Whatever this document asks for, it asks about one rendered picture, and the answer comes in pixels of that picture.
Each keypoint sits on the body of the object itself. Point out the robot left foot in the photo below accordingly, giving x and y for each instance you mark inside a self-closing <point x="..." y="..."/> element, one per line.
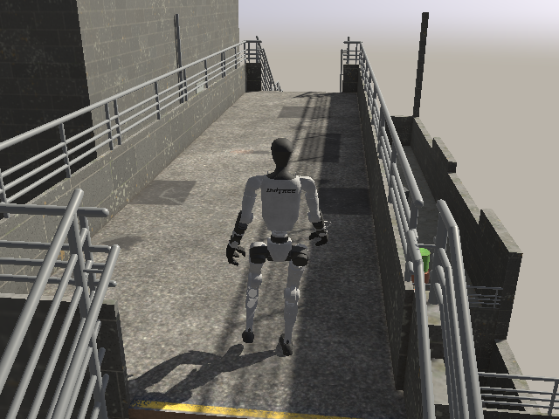
<point x="248" y="336"/>

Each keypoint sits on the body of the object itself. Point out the right robot upper arm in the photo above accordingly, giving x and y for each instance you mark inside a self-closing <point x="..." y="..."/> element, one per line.
<point x="308" y="185"/>

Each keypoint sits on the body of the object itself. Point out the left robot forearm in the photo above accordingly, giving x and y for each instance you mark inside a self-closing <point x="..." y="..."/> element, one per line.
<point x="238" y="232"/>

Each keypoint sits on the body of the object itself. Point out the left robot upper arm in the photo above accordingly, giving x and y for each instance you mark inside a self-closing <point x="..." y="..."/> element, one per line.
<point x="252" y="184"/>

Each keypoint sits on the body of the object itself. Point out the left robot hand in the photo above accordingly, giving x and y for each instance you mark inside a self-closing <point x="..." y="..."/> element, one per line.
<point x="230" y="253"/>

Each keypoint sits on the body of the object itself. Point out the right robot thigh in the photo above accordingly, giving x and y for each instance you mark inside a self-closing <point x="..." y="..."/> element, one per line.
<point x="299" y="258"/>

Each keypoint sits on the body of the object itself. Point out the right robot hand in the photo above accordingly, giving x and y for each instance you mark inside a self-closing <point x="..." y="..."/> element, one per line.
<point x="323" y="239"/>

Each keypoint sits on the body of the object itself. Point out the right robot forearm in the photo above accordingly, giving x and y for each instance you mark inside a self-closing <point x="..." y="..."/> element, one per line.
<point x="320" y="227"/>

